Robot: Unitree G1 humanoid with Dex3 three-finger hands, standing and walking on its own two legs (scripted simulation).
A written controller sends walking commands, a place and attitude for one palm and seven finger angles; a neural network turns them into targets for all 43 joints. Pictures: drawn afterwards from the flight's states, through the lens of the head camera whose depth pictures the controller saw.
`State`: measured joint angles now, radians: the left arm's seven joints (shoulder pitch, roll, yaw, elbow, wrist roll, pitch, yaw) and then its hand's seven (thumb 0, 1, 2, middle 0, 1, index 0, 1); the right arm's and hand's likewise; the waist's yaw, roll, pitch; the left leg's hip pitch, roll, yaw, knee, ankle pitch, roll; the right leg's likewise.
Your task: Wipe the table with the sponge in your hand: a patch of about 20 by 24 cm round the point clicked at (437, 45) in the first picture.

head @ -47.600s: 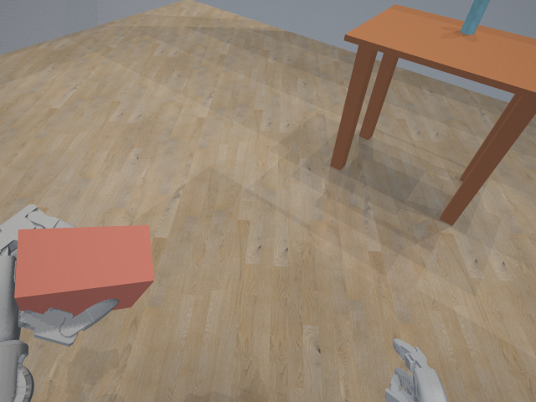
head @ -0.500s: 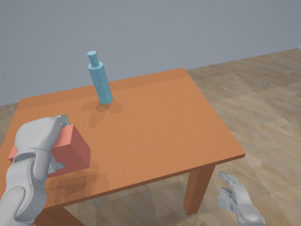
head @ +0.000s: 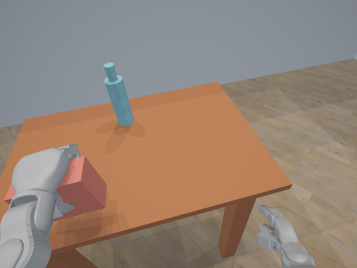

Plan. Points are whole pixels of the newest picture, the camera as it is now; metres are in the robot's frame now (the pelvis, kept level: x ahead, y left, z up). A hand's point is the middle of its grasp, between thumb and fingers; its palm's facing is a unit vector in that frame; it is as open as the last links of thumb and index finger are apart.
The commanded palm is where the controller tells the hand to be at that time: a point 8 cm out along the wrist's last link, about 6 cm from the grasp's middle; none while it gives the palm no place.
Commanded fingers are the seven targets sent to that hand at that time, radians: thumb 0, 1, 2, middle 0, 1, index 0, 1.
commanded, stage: bring the sponge back beside the body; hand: left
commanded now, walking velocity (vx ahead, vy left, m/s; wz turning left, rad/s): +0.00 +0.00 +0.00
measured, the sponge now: (66, 195) +0.21 +0.29 +0.08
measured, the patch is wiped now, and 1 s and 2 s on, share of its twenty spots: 1.00 1.00 1.00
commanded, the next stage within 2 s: step back with the hand held close in 0.98 s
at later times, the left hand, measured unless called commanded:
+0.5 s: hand (53, 196) +0.18 +0.28 +0.12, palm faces +0.09 -0.11 -0.99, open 9.9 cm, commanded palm +0.15 +0.27 +0.19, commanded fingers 0.00 0.10 1.30 -1.20 -1.60 -1.20 -1.60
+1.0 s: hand (57, 203) +0.17 +0.27 +0.12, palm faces +0.08 -0.12 -0.99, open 9.9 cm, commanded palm +0.14 +0.27 +0.19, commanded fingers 0.00 0.10 1.30 -1.20 -1.60 -1.20 -1.60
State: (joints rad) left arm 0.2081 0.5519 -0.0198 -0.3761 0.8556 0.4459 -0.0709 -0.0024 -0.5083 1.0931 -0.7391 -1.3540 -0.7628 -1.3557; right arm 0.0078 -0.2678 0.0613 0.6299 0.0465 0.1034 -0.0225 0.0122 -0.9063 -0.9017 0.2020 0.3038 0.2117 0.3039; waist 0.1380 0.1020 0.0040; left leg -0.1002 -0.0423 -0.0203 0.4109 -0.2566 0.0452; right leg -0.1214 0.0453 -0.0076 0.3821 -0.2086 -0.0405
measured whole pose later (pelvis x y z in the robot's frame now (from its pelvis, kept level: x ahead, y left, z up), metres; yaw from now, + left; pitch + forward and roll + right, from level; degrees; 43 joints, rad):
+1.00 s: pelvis -0.02 -0.01 +0.00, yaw +0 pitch -5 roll +0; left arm 0.32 0.54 0.00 -0.42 0.84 0.42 -0.04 0.00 -0.51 1.09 -0.74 -1.35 -0.76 -1.35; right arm 0.01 -0.26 0.06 0.63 0.05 0.08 -0.03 0.01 -0.91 -0.90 0.20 0.30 0.20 0.30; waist 0.13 0.11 0.00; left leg -0.10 -0.03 -0.02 0.43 -0.25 0.03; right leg -0.12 0.06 -0.01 0.40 -0.19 -0.06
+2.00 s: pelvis -0.09 +0.00 -0.02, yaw +0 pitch +3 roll -3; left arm 0.43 0.35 0.36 -0.52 -0.04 -0.11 0.13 -0.01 -0.51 1.09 -0.74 -1.36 -0.76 -1.36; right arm 0.20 -0.20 0.04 0.58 0.01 -0.06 -0.05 0.01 -0.90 -0.90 0.21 0.30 0.21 0.30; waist 0.03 0.03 -0.06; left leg -0.47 0.00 -0.04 0.62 -0.21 0.03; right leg -0.30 0.08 0.02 0.54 -0.30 -0.02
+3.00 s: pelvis -0.35 -0.03 -0.02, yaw +3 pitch +0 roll +1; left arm 0.41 0.37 0.35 -0.45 -0.05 -0.11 0.11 -0.01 -0.51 1.09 -0.74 -1.36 -0.76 -1.36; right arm 0.36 -0.21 0.00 0.65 0.04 -0.17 -0.05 0.01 -0.91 -0.90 0.20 0.30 0.20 0.30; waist -0.02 -0.02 -0.13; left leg -0.19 0.05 0.02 0.63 -0.43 -0.03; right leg -0.47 -0.01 -0.06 0.87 -0.34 0.00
